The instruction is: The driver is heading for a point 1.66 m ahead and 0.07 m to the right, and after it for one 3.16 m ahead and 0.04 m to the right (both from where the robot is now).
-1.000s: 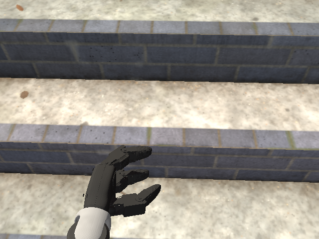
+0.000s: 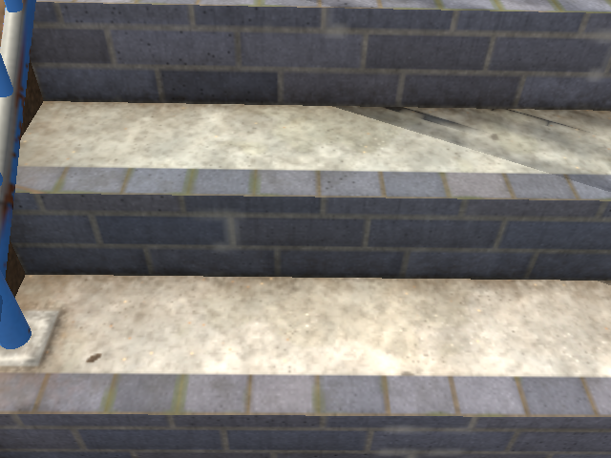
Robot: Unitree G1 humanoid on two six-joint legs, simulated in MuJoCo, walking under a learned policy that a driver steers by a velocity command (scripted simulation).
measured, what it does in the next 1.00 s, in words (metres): climbs: left foot 0.19 m higher, then right foot 0.19 m higher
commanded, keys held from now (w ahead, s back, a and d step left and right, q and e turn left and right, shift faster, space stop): w+e+shift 0.30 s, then w+q+shift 0.70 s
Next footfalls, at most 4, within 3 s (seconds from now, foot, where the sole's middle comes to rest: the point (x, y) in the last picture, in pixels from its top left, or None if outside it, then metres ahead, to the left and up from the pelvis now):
0.24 left None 0.33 0.14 -0.50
0.58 right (451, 338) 0.60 -0.20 -0.31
0.96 left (347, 146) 0.86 -0.03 -0.12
1.32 right None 1.14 -0.12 0.07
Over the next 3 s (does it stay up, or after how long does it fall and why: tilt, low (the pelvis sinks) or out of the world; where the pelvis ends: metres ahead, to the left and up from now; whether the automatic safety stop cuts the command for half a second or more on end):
stays up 2.31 -0.01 1.62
